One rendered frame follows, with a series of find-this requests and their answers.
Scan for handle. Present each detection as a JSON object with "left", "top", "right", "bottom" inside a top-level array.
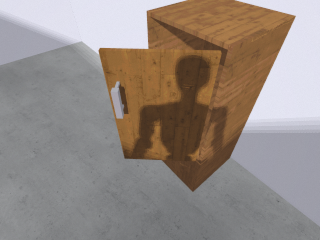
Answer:
[{"left": 110, "top": 81, "right": 124, "bottom": 119}]

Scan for cupboard door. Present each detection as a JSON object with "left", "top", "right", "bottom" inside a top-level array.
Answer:
[{"left": 98, "top": 48, "right": 222, "bottom": 162}]

